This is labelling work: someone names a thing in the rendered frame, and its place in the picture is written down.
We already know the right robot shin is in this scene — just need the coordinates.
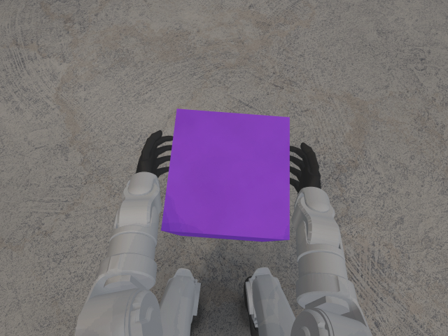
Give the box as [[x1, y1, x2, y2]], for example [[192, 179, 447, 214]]
[[251, 267, 281, 328]]

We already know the robot right thigh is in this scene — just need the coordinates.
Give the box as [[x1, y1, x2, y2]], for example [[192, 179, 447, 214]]
[[245, 274, 295, 336]]

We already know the robot right forearm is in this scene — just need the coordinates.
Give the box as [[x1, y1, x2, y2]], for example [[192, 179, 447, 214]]
[[291, 187, 371, 332]]

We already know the right robot upper arm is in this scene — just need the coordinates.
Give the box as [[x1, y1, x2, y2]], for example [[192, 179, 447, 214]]
[[290, 308, 372, 336]]

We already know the right robot hand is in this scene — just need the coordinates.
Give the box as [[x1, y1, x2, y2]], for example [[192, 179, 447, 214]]
[[290, 142, 321, 194]]

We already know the carton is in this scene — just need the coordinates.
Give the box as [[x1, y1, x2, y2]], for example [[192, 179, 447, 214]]
[[161, 108, 290, 242]]

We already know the left robot hand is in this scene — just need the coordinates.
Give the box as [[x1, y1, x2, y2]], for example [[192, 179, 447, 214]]
[[136, 130, 173, 178]]

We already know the robot left forearm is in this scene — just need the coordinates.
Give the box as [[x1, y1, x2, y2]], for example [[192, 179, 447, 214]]
[[75, 171, 162, 336]]

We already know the left robot upper arm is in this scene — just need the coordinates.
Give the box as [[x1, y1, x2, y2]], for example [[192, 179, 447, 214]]
[[76, 288, 163, 336]]

